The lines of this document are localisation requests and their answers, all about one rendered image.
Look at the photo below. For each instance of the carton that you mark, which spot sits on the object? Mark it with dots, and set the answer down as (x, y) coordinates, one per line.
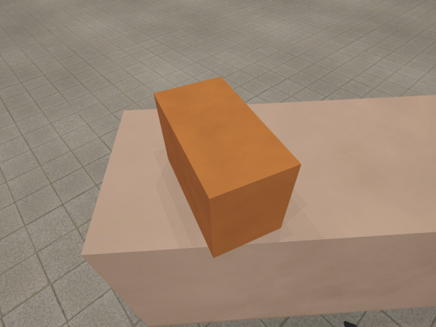
(237, 176)

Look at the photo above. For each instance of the pedestal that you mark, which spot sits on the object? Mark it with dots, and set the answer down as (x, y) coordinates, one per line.
(359, 232)

